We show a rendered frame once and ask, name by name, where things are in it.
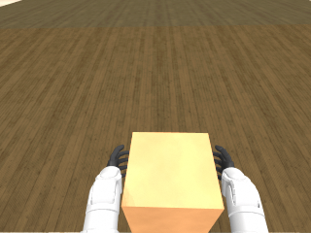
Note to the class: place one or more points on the robot left forearm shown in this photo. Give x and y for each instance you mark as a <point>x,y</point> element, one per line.
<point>103,203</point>

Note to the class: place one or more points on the robot right hand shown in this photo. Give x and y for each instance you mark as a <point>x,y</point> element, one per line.
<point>225,160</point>

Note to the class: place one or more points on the robot left hand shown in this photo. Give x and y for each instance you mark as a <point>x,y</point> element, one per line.
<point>115,161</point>

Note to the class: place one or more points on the robot right forearm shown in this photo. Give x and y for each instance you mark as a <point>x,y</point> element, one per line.
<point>243,203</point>

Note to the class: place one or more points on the carton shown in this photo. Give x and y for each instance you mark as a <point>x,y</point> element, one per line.
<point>171,184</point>

